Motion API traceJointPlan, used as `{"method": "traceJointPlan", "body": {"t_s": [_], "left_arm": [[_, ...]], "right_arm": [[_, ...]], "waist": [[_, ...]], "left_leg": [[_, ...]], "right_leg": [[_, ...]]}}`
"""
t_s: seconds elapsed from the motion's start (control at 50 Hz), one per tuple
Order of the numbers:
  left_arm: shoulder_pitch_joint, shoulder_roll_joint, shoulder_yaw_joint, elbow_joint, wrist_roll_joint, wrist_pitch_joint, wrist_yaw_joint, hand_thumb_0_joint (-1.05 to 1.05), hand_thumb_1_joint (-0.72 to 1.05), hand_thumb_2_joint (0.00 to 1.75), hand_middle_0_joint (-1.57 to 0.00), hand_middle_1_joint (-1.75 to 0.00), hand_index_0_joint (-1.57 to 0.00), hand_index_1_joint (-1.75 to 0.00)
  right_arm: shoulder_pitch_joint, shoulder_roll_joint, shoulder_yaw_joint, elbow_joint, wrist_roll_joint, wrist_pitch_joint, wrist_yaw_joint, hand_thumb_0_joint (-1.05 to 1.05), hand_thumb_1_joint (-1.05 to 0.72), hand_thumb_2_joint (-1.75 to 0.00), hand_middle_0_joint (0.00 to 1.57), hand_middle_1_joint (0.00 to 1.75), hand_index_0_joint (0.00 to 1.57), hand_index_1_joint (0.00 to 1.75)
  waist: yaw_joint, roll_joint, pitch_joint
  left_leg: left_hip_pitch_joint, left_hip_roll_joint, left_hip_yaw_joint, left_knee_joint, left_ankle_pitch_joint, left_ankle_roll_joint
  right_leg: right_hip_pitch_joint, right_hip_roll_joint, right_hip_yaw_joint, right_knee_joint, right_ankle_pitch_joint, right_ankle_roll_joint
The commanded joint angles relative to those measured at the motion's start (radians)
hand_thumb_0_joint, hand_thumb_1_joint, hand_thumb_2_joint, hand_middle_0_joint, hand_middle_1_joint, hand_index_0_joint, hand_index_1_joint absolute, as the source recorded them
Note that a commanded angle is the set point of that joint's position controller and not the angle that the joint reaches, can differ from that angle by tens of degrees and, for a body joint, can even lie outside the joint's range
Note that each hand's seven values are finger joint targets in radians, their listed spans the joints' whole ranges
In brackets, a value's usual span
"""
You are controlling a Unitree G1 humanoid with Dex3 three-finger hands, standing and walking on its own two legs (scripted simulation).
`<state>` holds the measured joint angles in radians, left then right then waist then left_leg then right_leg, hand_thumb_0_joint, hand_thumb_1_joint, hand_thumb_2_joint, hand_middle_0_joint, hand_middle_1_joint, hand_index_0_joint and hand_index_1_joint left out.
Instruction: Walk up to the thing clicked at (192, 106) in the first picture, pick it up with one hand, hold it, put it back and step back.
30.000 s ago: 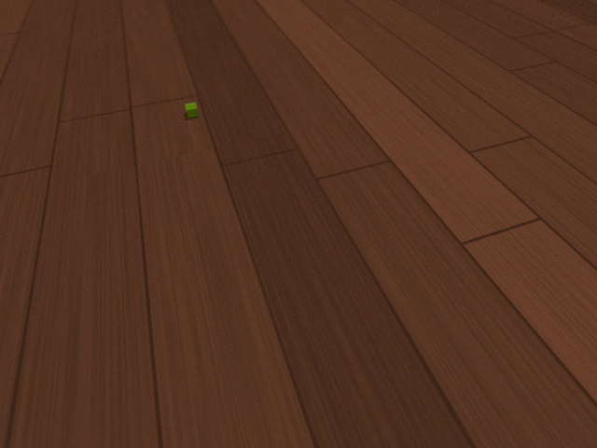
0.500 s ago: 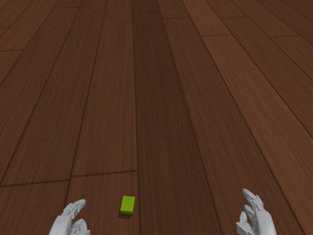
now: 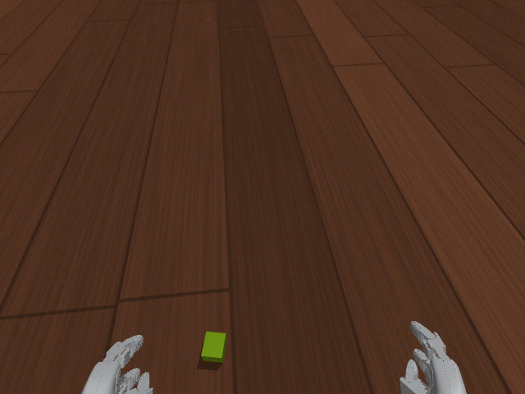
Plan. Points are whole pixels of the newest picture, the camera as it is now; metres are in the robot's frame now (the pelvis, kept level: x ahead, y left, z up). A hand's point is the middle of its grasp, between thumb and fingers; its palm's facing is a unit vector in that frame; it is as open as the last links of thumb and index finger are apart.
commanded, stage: home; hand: left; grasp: from above
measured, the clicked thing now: (214, 346) +0.42 +0.18 -0.69
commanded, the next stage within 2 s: stand in 1.04 s
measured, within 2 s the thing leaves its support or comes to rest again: neither
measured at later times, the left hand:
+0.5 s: hand out of the picture +0.16 +0.18 -0.05, palm faces +0.05 -0.98 -0.21, open 7.6 cm
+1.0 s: hand (145, 392) +0.17 +0.18 -0.04, palm faces +0.05 -0.98 -0.20, open 7.4 cm
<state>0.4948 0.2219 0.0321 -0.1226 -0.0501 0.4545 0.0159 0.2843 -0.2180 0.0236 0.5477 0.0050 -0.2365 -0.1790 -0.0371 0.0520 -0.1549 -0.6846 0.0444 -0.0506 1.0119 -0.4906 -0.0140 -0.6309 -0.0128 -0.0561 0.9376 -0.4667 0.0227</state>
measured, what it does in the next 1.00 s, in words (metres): stands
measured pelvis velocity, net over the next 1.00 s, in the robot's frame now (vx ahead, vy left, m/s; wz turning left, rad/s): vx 0.00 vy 0.00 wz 0.00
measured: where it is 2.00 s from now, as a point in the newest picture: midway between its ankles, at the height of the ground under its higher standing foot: outside the picture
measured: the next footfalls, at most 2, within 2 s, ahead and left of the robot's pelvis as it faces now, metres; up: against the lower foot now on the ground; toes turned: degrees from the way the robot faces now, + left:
none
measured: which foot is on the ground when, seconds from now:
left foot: down 0.00-1.00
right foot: down 0.00-1.00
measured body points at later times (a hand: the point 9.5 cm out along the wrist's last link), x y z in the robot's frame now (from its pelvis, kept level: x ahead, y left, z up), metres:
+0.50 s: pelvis +0.00 +0.00 +0.00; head +0.01 +0.01 +0.45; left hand +0.15 +0.23 -0.03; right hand +0.16 -0.24 -0.06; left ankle +0.01 +0.12 -0.68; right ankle +0.00 -0.14 -0.68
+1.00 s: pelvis +0.00 +0.00 +0.00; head +0.02 +0.01 +0.45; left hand +0.16 +0.23 -0.03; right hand +0.17 -0.24 -0.06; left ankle +0.01 +0.12 -0.68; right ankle +0.00 -0.14 -0.68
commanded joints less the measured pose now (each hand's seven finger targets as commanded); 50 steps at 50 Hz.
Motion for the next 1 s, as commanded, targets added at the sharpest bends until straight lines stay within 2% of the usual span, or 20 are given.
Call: {"method": "traceJointPlan", "body": {"t_s": [0.0, 0.1, 0.16, 0.18, 0.28, 0.3, 0.32, 0.34, 0.38, 0.4, 0.42, 0.44, 0.6, 0.7, 0.76, 0.82, 0.86, 0.92, 0.94, 0.98], "left_arm": [[-0.025, 0.103, 0.056, -0.182, 0.009, -0.043, 0.01, 0.0, 0.79, 0.84, -0.19, -0.28, -0.19, -0.28], [-0.028, 0.103, 0.053, -0.194, 0.006, -0.039, 0.009, 0.0, 0.78, 0.83, -0.19, -0.28, -0.19, -0.28], [-0.032, 0.103, 0.055, -0.19, 0.005, -0.04, 0.009, 0.0, 0.81, 0.85, -0.19, -0.28, -0.19, -0.28], [-0.036, 0.102, 0.052, -0.191, 0.007, -0.042, 0.008, 0.0, 0.76, 0.82, -0.19, -0.28, -0.19, -0.28], [-0.027, 0.109, 0.06, -0.2, 0.007, -0.04, 0.01, 0.0, 0.86, 0.88, -0.2, -0.29, -0.2, -0.29], [-0.033, 0.107, 0.052, -0.199, 0.008, -0.041, 0.008, 0.0, 0.83, 0.86, -0.19, -0.29, -0.19, -0.29], [-0.031, 0.108, 0.055, -0.2, 0.008, -0.04, 0.008, 0.0, 0.88, 0.89, -0.2, -0.3, -0.2, -0.3], [-0.029, 0.106, 0.054, -0.193, 0.009, -0.04, 0.008, 0.0, 0.82, 0.86, -0.19, -0.29, -0.19, -0.29], [-0.04, 0.105, 0.054, -0.199, 0.01, -0.04, 0.011, 0.0, 0.88, 0.89, -0.2, -0.3, -0.2, -0.3], [-0.039, 0.11, 0.059, -0.215, 0.01, -0.042, 0.011, 0.0, 0.9, 0.9, -0.2, -0.3, -0.2, -0.3], [-0.029, 0.105, 0.056, -0.203, 0.008, -0.038, 0.011, 0.0, 0.83, 0.86, -0.19, -0.29, -0.19, -0.29], [-0.026, 0.108, 0.062, -0.207, 0.005, -0.039, 0.011, 0.0, 0.9, 0.9, -0.2, -0.3, -0.2, -0.3], [-0.016, 0.104, 0.052, -0.205, 0.007, -0.041, 0.011, 0.0, 0.9, 0.9, -0.2, -0.3, -0.2, -0.3], [-0.032, 0.114, 0.06, -0.201, 0.01, -0.041, 0.012, 0.0, 0.9, 0.9, -0.2, -0.3, -0.2, -0.3], [-0.032, 0.102, 0.049, -0.205, 0.007, -0.038, 0.009, 0.0, 0.9, 0.9, -0.2, -0.3, -0.2, -0.3], [-0.02, 0.112, 0.062, -0.215, 0.004, -0.04, 0.01, 0.0, 0.9, 0.9, -0.2, -0.3, -0.2, -0.3], [-0.018, 0.106, 0.054, -0.209, 0.005, -0.039, 0.011, 0.0, 0.9, 0.9, -0.2, -0.3, -0.2, -0.3], [-0.005, 0.107, 0.061, -0.205, 0.007, -0.042, 0.011, 0.0, 0.9, 0.9, -0.2, -0.3, -0.2, -0.3], [-0.009, 0.112, 0.062, -0.209, 0.005, -0.043, 0.01, 0.0, 0.9, 0.9, -0.2, -0.3, -0.2, -0.3], [-0.019, 0.109, 0.054, -0.201, 0.01, -0.042, 0.011, 0.0, 0.9, 0.9, -0.2, -0.3, -0.2, -0.3]], "right_arm": [[-0.074, -0.123, -0.044, -0.162, -0.001, -0.064, -0.017, 0.0, -0.9, -0.9, 0.2, 0.3, 0.2, 0.3], [-0.069, -0.127, -0.046, -0.158, 0.001, -0.067, -0.018, 0.0, -0.9, -0.9, 0.2, 0.3, 0.2, 0.3], [-0.069, -0.124, -0.045, -0.158, 0.0, -0.068, -0.019, 0.0, -0.9, -0.9, 0.2, 0.3, 0.2, 0.3], [-0.07, -0.122, -0.045, -0.158, -0.001, -0.069, -0.018, 0.0, -0.9, -0.9, 0.2, 0.3, 0.2, 0.3], [-0.075, -0.12, -0.043, -0.165, 0.001, -0.07, -0.021, 0.0, -0.9, -0.9, 0.2, 0.3, 0.2, 0.3], [-0.075, -0.123, -0.044, -0.163, 0.002, -0.07, -0.02, 0.0, -0.9, -0.9, 0.2, 0.3, 0.2, 0.3], [-0.073, -0.122, -0.043, -0.162, 0.001, -0.07, -0.02, 0.0, -0.9, -0.9, 0.2, 0.3, 0.2, 0.3], [-0.073, -0.124, -0.044, -0.16, 0.001, -0.07, -0.02, 0.0, -0.9, -0.9, 0.2, 0.3, 0.2, 0.3], [-0.077, -0.123, -0.043, -0.164, 0.002, -0.07, -0.021, 0.0, -0.9, -0.9, 0.2, 0.3, 0.2, 0.3], [-0.077, -0.121, -0.044, -0.164, 0.002, -0.071, -0.02, 0.0, -0.9, -0.9, 0.2, 0.3, 0.2, 0.3], [-0.078, -0.119, -0.041, -0.166, 0.002, -0.07, -0.022, 0.0, -0.9, -0.9, 0.2, 0.3, 0.2, 0.3], [-0.076, -0.122, -0.044, -0.165, 0.002, -0.071, -0.021, 0.0, -0.9, -0.9, 0.2, 0.3, 0.2, 0.3], [-0.065, -0.122, -0.046, -0.155, 0.0, -0.07, -0.021, 0.0, -0.9, -0.9, 0.2, 0.3, 0.2, 0.3], [-0.075, -0.121, -0.045, -0.161, 0.002, -0.064, -0.019, 0.0, -0.9, -0.9, 0.2, 0.3, 0.2, 0.3], [-0.074, -0.123, -0.044, -0.163, 0.002, -0.067, -0.017, 0.0, -0.9, -0.9, 0.2, 0.3, 0.2, 0.3], [-0.071, -0.124, -0.047, -0.164, 0.004, -0.065, -0.016, 0.0, -0.9, -0.9, 0.2, 0.3, 0.2, 0.3], [-0.07, -0.121, -0.046, -0.169, 0.003, -0.065, -0.017, 0.0, -0.9, -0.9, 0.2, 0.3, 0.2, 0.3], [-0.066, -0.12, -0.049, -0.166, 0.001, -0.063, -0.017, 0.0, -0.9, -0.9, 0.2, 0.3, 0.2, 0.3], [-0.061, -0.125, -0.051, -0.166, 0.002, -0.06, -0.016, 0.0, -0.9, -0.9, 0.2, 0.3, 0.2, 0.3], [-0.066, -0.122, -0.049, -0.164, 0.003, -0.058, -0.016, 0.0, -0.9, -0.9, 0.2, 0.3, 0.2, 0.3]], "waist": [[0.0, 0.006, -0.054], [-0.004, 0.0, -0.077], [-0.006, -0.016, -0.08], [-0.004, 0.002, -0.071], [0.002, -0.005, -0.073], [0.0, -0.008, -0.07], [0.002, 0.001, -0.066], [0.002, 0.014, -0.06], [0.001, 0.001, -0.051], [0.004, -0.003, -0.075], [0.002, 0.0, -0.055], [0.002, -0.015, -0.078], [-0.001, 0.007, -0.1], [0.005, -0.002, -0.066], [0.002, 0.013, -0.058], [0.006, 0.013, -0.09], [-0.001, -0.025, -0.09], [0.005, -0.004, -0.106], [-0.001, -0.007, -0.119], [0.0, 0.008, -0.084]], "left_leg": [[0.079, -0.039, 0.01, -0.187, 0.152, 0.024], [0.099, -0.035, 0.005, -0.181, 0.202, 0.022], [0.093, -0.038, 0.007, -0.176, 0.186, 0.025], [0.086, -0.037, 0.003, -0.184, 0.172, 0.023], [0.074, -0.043, 0.014, -0.175, 0.162, 0.025], [0.078, -0.039, 0.007, -0.182, 0.155, 0.025], [0.075, -0.039, 0.004, -0.185, 0.15, 0.024], [0.077, -0.036, -0.001, -0.193, 0.142, 0.022], [0.069, -0.037, 0.006, -0.192, 0.123, 0.023], [0.078, -0.035, 0.0, -0.193, 0.131, 0.022], [0.064, -0.039, 0.009, -0.185, 0.131, 0.024], [0.076, -0.038, 0.009, -0.179, 0.149, 0.025], [0.103, -0.035, 0.005, -0.168, 0.239, 0.021], [0.077, -0.038, 0.01, -0.178, 0.187, 0.023], [0.083, -0.031, -0.008, -0.197, 0.153, 0.02], [0.096, -0.033, 0.0, -0.179, 0.211, 0.019], [0.089, -0.038, 0.01, -0.163, 0.219, 0.025], [0.094, -0.038, 0.012, -0.16, 0.238, 0.023], [0.108, -0.037, 0.01, -0.157, 0.263, 0.023], [0.099, -0.036, 0.013, -0.161, 0.256, 0.02]], "right_leg": [[0.019, 0.035, -0.021, -0.153, 0.127, -0.022], [0.031, 0.035, -0.021, -0.138, 0.166, -0.024], [0.031, 0.035, -0.021, -0.146, 0.155, -0.021], [0.027, 0.035, -0.022, -0.142, 0.143, -0.021], [0.031, 0.03, -0.017, -0.152, 0.134, -0.021], [0.025, 0.034, -0.02, -0.149, 0.129, -0.021], [0.022, 0.034, -0.021, -0.145, 0.126, -0.022], [0.016, 0.035, -0.022, -0.142, 0.119, -0.024], [0.009, 0.036, -0.022, -0.148, 0.098, -0.023], [0.019, 0.036, -0.024, -0.146, 0.105, -0.024], [0.016, 0.033, -0.022, -0.152, 0.106, -0.023], [0.03, 0.034, -0.021, -0.152, 0.12, -0.022], [0.04, 0.035, -0.023, -0.128, 0.198, -0.023], [0.028, 0.033, -0.021, -0.145, 0.154, -0.024], [0.017, 0.037, -0.026, -0.136, 0.128, -0.024], [0.034, 0.035, -0.024, -0.132, 0.174, -0.025], [0.039, 0.033, -0.021, -0.142, 0.186, -0.021], [0.047, 0.032, -0.021, -0.134, 0.202, -0.023], [0.052, 0.032, -0.02, -0.128, 0.224, -0.023], [0.033, 0.032, -0.021, -0.129, 0.218, -0.023]]}}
